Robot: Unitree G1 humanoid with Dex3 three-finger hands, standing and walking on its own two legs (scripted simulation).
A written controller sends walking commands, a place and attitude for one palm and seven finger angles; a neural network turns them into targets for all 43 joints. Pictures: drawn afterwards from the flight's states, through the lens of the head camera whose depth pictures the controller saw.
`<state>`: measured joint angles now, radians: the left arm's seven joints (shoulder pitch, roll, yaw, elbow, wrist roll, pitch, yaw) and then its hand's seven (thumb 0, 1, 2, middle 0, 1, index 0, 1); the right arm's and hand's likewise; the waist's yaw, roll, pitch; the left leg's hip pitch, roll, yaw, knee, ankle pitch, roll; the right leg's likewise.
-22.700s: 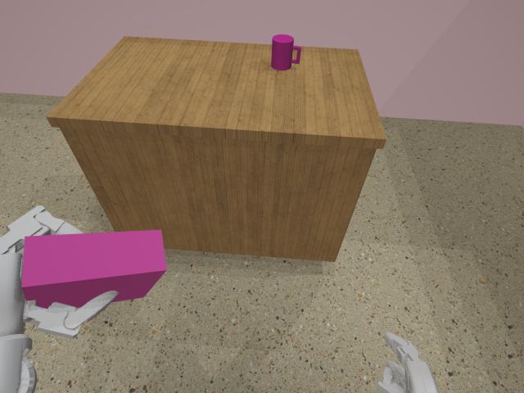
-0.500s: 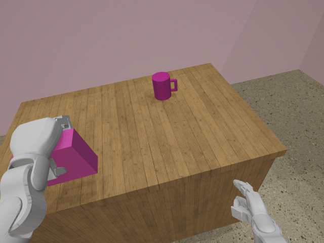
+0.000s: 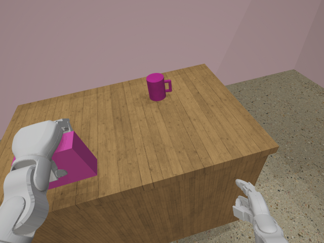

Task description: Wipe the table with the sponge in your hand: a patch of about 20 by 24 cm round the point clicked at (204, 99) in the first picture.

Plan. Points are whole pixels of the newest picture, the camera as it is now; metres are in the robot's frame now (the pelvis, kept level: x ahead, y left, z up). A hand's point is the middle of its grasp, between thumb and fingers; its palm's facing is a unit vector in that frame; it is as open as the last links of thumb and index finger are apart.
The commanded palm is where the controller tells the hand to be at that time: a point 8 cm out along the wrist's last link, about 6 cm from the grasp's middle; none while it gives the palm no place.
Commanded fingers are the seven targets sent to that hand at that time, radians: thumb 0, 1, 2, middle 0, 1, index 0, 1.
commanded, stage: move the sponge above the wiping area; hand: left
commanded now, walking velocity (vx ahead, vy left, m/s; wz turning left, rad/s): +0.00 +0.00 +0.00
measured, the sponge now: (65, 166) +0.24 +0.29 +0.09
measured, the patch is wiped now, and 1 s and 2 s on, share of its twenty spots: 0.00 0.00 0.00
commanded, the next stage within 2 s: none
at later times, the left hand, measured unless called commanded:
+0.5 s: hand (62, 153) +0.25 +0.29 +0.13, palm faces +0.05 -0.03 -1.00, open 9.5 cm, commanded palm +0.21 +0.29 +0.19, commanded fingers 0.00 0.10 1.30 -1.20 -1.60 -1.20 -1.60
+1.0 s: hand (64, 157) +0.25 +0.29 +0.11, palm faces +0.06 -0.06 -1.00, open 9.5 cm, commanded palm +0.21 +0.28 +0.18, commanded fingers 0.00 0.10 1.30 -1.20 -1.60 -1.20 -1.60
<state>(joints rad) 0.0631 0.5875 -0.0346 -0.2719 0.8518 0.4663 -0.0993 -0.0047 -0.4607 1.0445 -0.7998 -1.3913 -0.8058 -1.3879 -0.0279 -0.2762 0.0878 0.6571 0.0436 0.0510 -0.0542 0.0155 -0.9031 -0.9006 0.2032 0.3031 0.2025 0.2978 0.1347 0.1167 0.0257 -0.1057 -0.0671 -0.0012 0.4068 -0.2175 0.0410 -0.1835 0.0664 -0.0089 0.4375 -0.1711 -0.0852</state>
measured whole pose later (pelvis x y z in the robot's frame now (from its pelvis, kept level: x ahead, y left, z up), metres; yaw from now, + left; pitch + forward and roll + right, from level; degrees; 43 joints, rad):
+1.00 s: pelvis +0.01 +0.00 +0.00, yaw +0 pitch -4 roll +1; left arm 0.07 0.53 -0.06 -0.14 0.88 0.36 -0.02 0.00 -0.46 1.05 -0.80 -1.39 -0.81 -1.39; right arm 0.00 -0.27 0.06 0.69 0.04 0.01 -0.08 0.02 -0.90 -0.90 0.20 0.30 0.20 0.30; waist 0.13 0.11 0.02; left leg -0.10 -0.06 -0.01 0.40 -0.22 0.04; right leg -0.17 0.07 -0.01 0.41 -0.17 -0.09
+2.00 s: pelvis +0.02 +0.02 +0.00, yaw +0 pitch -3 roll +0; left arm 0.10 0.49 -0.09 -0.15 0.91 0.41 -0.01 0.00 -0.46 1.05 -0.80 -1.39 -0.80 -1.39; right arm 0.00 -0.27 0.06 0.68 0.04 0.04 -0.06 0.02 -0.90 -0.90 0.20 0.30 0.20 0.30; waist 0.13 0.10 0.01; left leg -0.09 -0.07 -0.01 0.37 -0.22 0.06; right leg -0.15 0.07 0.00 0.38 -0.17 -0.07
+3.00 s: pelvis +0.02 +0.01 +0.00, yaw +0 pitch -3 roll +0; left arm 0.14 0.48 -0.06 -0.10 0.91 0.36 0.04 0.00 -0.46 1.05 -0.80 -1.39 -0.81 -1.39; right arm 0.02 -0.27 0.05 0.69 0.03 0.04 -0.06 0.01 -0.90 -0.90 0.20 0.30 0.20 0.30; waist 0.13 0.09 0.01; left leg -0.10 -0.06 0.00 0.38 -0.23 0.06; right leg -0.16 0.08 0.01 0.37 -0.17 -0.07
